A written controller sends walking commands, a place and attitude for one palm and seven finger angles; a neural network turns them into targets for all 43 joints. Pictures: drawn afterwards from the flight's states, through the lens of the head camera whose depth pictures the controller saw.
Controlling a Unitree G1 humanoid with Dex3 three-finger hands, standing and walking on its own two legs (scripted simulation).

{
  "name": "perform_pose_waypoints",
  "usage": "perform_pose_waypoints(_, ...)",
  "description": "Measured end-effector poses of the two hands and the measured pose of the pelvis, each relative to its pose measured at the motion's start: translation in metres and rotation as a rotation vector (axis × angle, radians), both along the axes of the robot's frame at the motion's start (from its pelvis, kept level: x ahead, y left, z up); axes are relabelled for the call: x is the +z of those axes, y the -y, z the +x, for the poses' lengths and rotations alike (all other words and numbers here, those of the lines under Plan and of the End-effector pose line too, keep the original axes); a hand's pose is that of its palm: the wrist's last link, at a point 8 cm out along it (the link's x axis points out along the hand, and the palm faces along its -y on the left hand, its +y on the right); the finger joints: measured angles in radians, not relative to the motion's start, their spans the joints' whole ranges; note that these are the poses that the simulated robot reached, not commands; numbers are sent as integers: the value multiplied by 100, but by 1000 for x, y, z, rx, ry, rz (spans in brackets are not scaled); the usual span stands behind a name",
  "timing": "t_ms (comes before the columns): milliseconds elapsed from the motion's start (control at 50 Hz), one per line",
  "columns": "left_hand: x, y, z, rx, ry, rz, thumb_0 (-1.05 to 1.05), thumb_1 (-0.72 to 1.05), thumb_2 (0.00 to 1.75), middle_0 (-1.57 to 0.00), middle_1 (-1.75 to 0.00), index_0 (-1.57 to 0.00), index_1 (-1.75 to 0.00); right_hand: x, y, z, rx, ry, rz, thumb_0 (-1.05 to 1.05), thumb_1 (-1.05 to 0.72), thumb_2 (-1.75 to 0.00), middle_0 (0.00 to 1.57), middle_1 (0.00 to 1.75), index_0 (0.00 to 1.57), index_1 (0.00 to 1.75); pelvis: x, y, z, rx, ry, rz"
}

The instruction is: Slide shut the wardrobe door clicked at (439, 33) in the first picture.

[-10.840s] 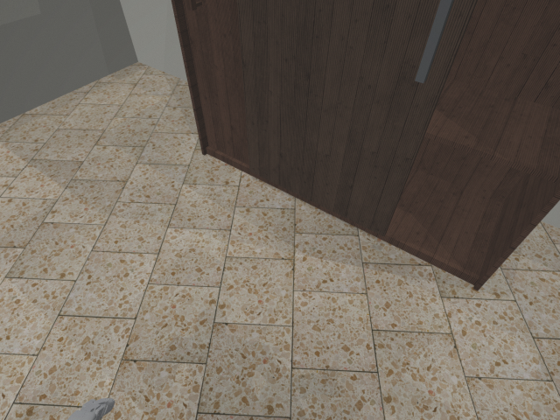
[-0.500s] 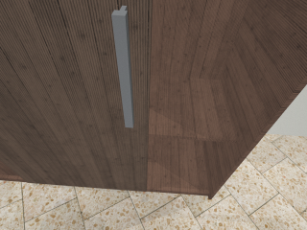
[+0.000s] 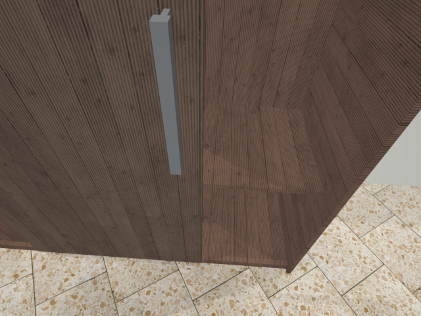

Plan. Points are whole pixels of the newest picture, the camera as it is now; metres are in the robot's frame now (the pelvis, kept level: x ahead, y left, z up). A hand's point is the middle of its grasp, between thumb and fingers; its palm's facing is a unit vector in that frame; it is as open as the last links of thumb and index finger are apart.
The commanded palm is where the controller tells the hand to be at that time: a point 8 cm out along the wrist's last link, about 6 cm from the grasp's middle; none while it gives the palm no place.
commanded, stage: look again from close up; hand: left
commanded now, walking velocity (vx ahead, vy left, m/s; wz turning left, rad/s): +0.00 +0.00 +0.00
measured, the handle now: (172, 107) +0.44 +0.11 +0.18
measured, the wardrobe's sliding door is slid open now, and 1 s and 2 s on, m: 0.40 0.40 0.40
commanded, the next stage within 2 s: none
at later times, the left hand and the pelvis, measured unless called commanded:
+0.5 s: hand out of the picture -0.03 +0.15 -0.18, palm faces +0.03 -0.98 -0.17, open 7.4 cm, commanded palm none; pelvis +0.00 -0.01 +0.00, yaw +0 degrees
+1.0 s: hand out of the picture -0.03 +0.14 -0.18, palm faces +0.04 -0.99 -0.17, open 7.4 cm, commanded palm none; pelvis +0.00 -0.02 +0.00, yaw +0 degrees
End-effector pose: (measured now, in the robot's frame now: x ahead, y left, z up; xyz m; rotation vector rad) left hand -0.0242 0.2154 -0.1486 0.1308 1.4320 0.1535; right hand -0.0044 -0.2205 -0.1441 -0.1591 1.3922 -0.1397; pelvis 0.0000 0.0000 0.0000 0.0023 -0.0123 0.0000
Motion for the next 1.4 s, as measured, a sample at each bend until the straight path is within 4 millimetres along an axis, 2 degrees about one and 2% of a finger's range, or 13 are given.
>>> perform_pose_waypoints(260, 0, 12, -12, 9, -22, -12, 0, 91, 90, -20, -30, -20, -30, 1, 8, 0, 1, 2, -4, 0, -91, -90, 20, 30, 20, 30, 0, 7, -1, 0, -1, 0)
perform_pose_waypoints(740, 1, 24, -10, 9, -3, -11, 0, 91, 90, -20, -30, -20, -30, -1, 14, -8, -7, -12, 8, 0, -91, -90, 20, 30, 20, 30, 1, 18, -3, 0, 0, 0)
perform_pose_waypoints(1400, 1, 32, -17, 23, -14, -17, 0, 91, 90, -20, -30, -20, -30, -2, 16, -12, -8, -21, 12, 1, -91, -90, 20, 30, 20, 30, 1, 23, -4, 3, 1, -1)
